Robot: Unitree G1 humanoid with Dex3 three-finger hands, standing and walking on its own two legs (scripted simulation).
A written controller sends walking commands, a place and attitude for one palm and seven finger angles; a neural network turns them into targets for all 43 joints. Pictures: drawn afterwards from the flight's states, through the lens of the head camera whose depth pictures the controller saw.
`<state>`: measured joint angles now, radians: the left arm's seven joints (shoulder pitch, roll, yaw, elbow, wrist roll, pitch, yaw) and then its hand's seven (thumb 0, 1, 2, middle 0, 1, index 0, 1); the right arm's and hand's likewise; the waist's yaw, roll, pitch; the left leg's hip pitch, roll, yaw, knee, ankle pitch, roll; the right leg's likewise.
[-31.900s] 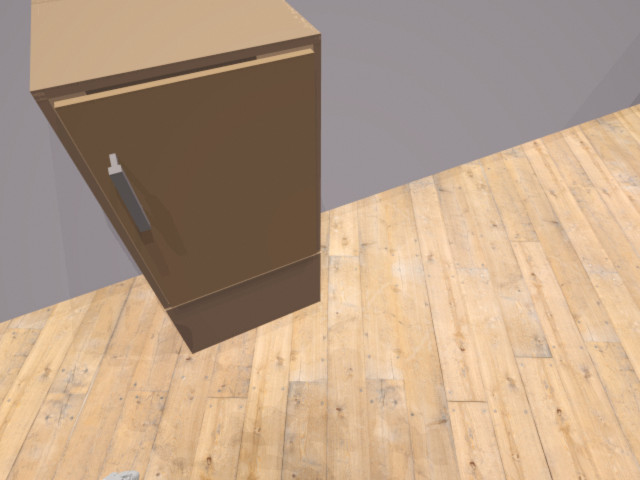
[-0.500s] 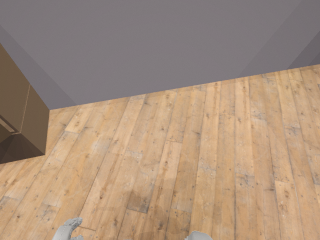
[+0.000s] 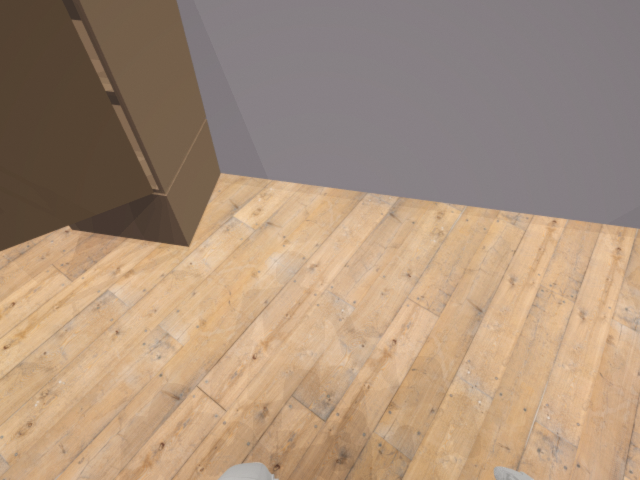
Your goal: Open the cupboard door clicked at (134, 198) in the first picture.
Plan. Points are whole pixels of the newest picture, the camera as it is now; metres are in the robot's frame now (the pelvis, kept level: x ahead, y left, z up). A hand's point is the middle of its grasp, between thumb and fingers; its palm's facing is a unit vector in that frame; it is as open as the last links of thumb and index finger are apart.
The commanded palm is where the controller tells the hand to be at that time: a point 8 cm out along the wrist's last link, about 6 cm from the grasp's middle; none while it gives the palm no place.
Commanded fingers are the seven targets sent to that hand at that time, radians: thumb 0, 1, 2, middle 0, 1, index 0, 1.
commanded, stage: turn to face it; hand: left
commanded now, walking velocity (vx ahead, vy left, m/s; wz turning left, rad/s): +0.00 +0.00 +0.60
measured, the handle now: out of the picture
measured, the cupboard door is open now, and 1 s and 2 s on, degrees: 41 41 41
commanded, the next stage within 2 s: take the last steps up to it in 0.84 s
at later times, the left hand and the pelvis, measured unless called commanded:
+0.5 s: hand out of the picture +0.10 +0.23 -0.15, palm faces +0.23 -0.94 -0.25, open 7.3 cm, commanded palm none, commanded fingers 0.00 0.90 0.90 -0.20 -0.30 -0.20 -0.30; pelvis +0.01 +0.00 +0.00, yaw +15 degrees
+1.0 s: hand out of the picture -0.10 +0.19 -0.19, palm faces +0.54 -0.81 -0.22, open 7.3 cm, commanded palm none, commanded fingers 0.00 0.90 0.90 -0.20 -0.30 -0.20 -0.30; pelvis +0.00 +0.00 -0.01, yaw +30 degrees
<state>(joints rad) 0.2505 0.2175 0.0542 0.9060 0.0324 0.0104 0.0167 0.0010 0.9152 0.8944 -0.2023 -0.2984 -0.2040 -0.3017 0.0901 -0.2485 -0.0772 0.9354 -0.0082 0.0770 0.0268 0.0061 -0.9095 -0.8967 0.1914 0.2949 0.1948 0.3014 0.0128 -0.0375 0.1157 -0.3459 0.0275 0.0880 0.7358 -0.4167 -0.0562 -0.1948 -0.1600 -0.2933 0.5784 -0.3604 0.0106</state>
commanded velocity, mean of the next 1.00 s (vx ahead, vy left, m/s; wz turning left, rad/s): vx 0.02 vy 0.01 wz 0.45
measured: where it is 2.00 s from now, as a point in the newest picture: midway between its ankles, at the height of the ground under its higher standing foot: outside the picture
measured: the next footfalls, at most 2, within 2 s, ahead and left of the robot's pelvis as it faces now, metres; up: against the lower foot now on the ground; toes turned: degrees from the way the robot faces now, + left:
left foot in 0.04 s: +0.04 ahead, +0.12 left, +0.00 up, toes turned +7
right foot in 0.54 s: +0.07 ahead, -0.12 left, +0.00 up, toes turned +16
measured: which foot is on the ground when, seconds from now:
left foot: up 0.00-0.02, down 0.04-0.54, up 0.56-0.96, down 0.98-1.00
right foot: down 0.00-0.04, up 0.06-0.52, down 0.54-0.98, up 1.00-1.00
